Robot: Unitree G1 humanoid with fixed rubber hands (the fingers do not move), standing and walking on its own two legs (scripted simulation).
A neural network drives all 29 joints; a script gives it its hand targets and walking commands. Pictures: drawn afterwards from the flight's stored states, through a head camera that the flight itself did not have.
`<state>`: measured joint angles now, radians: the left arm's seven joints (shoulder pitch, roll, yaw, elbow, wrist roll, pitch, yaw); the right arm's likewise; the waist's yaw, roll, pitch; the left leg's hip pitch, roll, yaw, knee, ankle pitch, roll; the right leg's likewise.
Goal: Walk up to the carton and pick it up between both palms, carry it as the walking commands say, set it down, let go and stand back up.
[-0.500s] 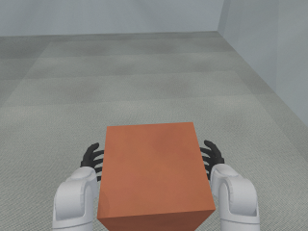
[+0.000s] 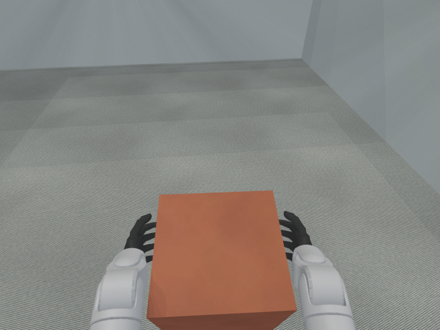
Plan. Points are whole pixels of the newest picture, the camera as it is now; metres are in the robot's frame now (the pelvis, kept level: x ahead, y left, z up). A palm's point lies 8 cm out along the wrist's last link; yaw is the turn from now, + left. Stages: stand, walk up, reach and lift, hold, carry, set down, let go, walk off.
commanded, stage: hold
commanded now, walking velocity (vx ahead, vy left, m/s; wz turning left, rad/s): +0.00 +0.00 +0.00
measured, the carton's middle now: (218, 268) +0.28 +0.00 -0.02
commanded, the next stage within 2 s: set down in 0.02 s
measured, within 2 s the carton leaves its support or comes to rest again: neither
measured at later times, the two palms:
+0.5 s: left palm (138, 256) +0.29 +0.15 +0.01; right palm (291, 250) +0.30 -0.15 +0.00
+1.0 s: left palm (144, 270) +0.32 +0.16 -0.09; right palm (277, 265) +0.31 -0.14 -0.09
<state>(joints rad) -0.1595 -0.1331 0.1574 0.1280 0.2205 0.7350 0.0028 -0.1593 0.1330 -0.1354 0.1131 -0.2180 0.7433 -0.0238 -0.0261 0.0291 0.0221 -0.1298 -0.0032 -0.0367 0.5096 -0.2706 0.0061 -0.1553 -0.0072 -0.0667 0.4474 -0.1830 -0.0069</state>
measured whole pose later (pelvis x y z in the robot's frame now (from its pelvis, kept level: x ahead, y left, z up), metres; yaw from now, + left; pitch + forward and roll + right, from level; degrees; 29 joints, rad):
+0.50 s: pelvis -0.01 +0.00 +0.00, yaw -2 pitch -3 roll +0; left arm -0.36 -0.17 0.37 0.45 0.33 0.56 -0.03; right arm -0.36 0.18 -0.35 0.45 -0.34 0.55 0.02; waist 0.03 0.02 0.04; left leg -0.21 -0.02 -0.03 0.53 -0.26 0.00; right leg -0.28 0.02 0.02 0.52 -0.19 -0.01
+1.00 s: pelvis -0.02 -0.01 -0.04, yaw -2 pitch +17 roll +1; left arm -0.43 -0.13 0.40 0.52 0.28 0.29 -0.05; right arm -0.41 0.20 -0.36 0.49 -0.30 0.28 -0.03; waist 0.05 -0.01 -0.04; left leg -0.77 -0.04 -0.05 0.80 -0.32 0.00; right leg -0.83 0.03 0.05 0.77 -0.24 -0.01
